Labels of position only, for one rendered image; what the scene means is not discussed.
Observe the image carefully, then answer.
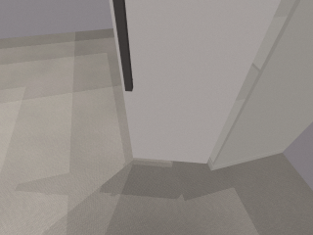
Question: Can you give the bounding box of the handle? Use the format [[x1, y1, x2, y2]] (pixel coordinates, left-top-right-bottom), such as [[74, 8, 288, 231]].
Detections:
[[112, 0, 133, 92]]

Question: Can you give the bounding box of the fridge door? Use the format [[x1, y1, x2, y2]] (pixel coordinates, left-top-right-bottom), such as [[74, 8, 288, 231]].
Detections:
[[109, 0, 281, 164]]

